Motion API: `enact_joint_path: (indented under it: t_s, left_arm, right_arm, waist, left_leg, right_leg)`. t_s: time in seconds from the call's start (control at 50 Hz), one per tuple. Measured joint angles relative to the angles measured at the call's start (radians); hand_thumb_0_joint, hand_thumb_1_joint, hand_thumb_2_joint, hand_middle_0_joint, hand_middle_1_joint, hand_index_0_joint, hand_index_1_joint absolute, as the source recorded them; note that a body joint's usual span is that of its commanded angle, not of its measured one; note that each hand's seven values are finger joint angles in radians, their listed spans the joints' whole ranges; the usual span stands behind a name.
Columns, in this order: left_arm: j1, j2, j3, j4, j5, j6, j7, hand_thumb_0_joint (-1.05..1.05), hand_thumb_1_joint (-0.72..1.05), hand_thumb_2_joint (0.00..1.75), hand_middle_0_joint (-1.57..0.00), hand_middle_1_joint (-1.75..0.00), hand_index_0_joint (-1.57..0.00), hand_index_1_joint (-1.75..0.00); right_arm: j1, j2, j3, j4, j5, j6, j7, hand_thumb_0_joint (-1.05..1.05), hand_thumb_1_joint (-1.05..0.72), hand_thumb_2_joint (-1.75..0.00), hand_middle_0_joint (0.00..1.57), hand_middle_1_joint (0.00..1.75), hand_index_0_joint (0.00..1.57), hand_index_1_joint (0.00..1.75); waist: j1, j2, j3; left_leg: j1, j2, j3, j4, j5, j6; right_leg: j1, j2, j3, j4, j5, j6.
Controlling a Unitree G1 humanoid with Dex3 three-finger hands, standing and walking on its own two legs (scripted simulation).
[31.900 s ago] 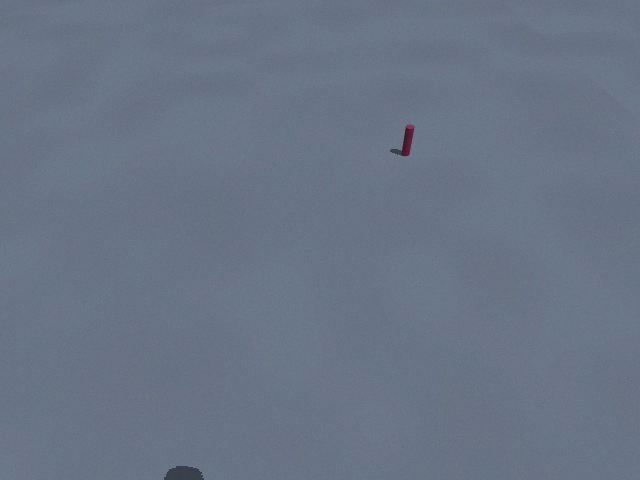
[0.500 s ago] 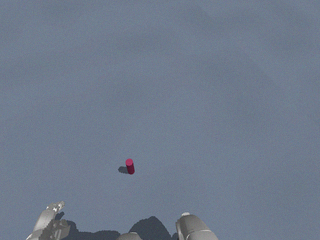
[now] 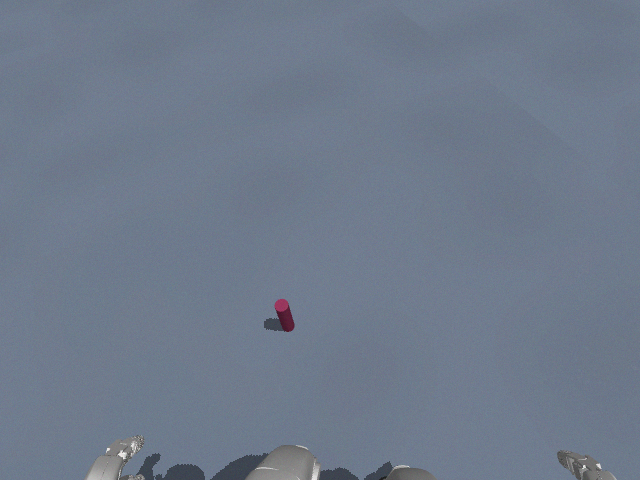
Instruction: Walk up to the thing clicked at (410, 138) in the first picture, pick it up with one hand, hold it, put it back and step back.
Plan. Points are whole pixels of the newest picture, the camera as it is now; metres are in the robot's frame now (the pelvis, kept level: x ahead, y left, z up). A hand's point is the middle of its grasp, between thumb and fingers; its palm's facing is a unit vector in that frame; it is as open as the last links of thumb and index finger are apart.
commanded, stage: step back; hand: left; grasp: from the side
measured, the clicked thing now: (285, 316) +0.60 +0.20 -0.68
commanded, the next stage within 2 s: none
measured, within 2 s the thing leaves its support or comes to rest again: neither
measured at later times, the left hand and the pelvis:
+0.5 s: hand out of the picture -0.07 +0.27 -0.16, palm faces -0.06 -0.91 -0.41, open 7.4 cm; pelvis -0.16 -0.01 -0.01, yaw -3 degrees
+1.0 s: hand out of the picture -0.19 +0.23 -0.15, palm faces +0.03 -0.92 -0.39, open 7.4 cm; pelvis -0.32 -0.04 -0.01, yaw +3 degrees
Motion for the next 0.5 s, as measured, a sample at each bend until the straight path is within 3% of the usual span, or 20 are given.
enact_joint_path:
  t_s: [0.08,0.12,0.16,0.22,0.26,0.32,0.42,0.46,0.5]
  left_arm:
    - [-0.017,0.010,-0.002,-0.046,0.004,0.000,0.005,0.01,0.90,0.89,-0.21,-0.30,-0.21,-0.30]
    - [-0.025,0.021,-0.005,-0.060,-0.001,0.007,0.001,0.01,0.90,0.89,-0.21,-0.30,-0.21,-0.30]
    - [-0.037,0.039,-0.002,-0.060,-0.007,0.017,-0.003,0.01,0.90,0.89,-0.21,-0.30,-0.21,-0.30]
    - [-0.032,0.044,0.009,-0.026,-0.006,0.035,0.002,0.01,0.90,0.89,-0.21,-0.30,-0.20,-0.30]
    - [-0.022,0.051,0.017,-0.012,-0.013,0.038,0.003,0.01,0.90,0.89,-0.21,-0.30,-0.20,-0.30]
    - [0.002,0.060,0.028,-0.005,-0.016,0.031,-0.004,0.01,0.90,0.89,-0.21,-0.30,-0.20,-0.30]
    - [0.040,0.072,0.036,0.010,-0.009,0.034,-0.010,0.01,0.90,0.89,-0.21,-0.30,-0.20,-0.30]
    - [0.047,0.073,0.034,0.018,-0.009,0.034,-0.013,0.01,0.91,0.89,-0.21,-0.30,-0.20,-0.30]
    - [0.053,0.068,0.031,0.028,-0.008,0.026,-0.018,0.01,0.91,0.89,-0.20,-0.30,-0.20,-0.30]
  right_arm:
    - [0.018,-0.007,-0.003,-0.002,-0.009,-0.004,-0.001,0.00,-0.90,-0.89,0.21,0.30,0.20,0.30]
    - [0.024,-0.008,-0.008,0.000,-0.017,-0.011,0.004,0.00,-0.90,-0.89,0.21,0.30,0.20,0.30]
    - [0.020,0.010,-0.014,0.010,-0.030,-0.017,0.006,0.00,-0.90,-0.89,0.20,0.30,0.20,0.30]
    - [0.029,0.024,-0.004,0.011,-0.039,-0.020,0.023,0.00,-0.90,-0.89,0.21,0.30,0.20,0.30]
    - [0.036,0.036,0.003,0.013,-0.043,-0.021,0.021,0.00,-0.90,-0.89,0.21,0.30,0.21,0.30]
    - [0.039,0.041,0.004,0.004,-0.045,-0.022,0.017,0.00,-0.90,-0.89,0.21,0.30,0.21,0.30]
    - [0.019,0.034,-0.002,-0.041,-0.043,-0.033,0.011,0.00,-0.90,-0.89,0.21,0.30,0.21,0.30]
    - [0.007,0.025,-0.003,-0.059,-0.044,-0.032,0.011,0.00,-0.90,-0.89,0.21,0.30,0.21,0.30]
    - [-0.005,0.010,-0.003,-0.069,-0.042,-0.024,0.011,0.00,-0.90,-0.89,0.21,0.30,0.21,0.30]
  waist:
    - [-0.008,-0.008,0.006]
    - [-0.016,-0.015,0.010]
    - [-0.012,-0.059,0.029]
    - [-0.027,-0.056,0.020]
    - [-0.029,-0.058,0.007]
    - [-0.020,-0.059,-0.004]
    - [-0.009,-0.055,0.004]
    - [-0.008,-0.049,0.008]
    - [-0.005,-0.035,0.007]
  left_leg:
    - [0.097,0.058,0.042,-0.253,0.011,-0.001]
    - [0.160,0.081,0.073,-0.432,0.104,0.009]
    - [0.176,0.062,0.101,-0.483,0.183,0.018]
    - [0.148,0.085,0.095,-0.464,0.193,0.028]
    - [0.140,0.102,0.091,-0.494,0.225,0.025]
    - [0.120,0.124,0.097,-0.528,0.268,0.024]
    - [0.065,0.153,0.120,-0.527,0.315,0.019]
    - [0.034,0.166,0.128,-0.511,0.328,0.009]
    - [-0.004,0.181,0.133,-0.481,0.337,-0.007]
  right_leg:
    - [-0.041,-0.014,-0.021,0.010,0.028,0.015]
    - [-0.070,-0.021,-0.033,0.045,0.028,0.026]
    - [-0.097,-0.039,-0.008,0.090,0.020,0.028]
    - [-0.155,0.051,0.063,0.312,-0.212,0.021]
    - [-0.184,0.101,0.094,0.484,-0.240,0.017]
    - [-0.173,0.116,0.103,0.604,-0.230,0.032]
    - [-0.063,0.065,0.087,0.472,-0.255,0.063]
    - [-0.010,0.033,0.059,0.341,-0.254,0.060]
    - [0.058,0.007,0.024,0.157,-0.186,0.045]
